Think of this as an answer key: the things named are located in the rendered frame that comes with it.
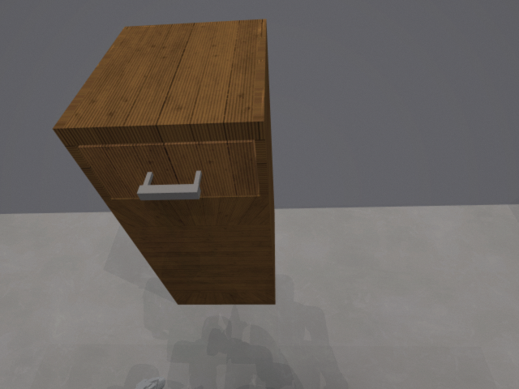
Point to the handle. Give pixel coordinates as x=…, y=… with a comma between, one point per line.
x=169, y=192

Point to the drawer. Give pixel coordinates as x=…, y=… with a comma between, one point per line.
x=227, y=167

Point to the cabinet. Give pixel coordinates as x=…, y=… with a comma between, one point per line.
x=191, y=82

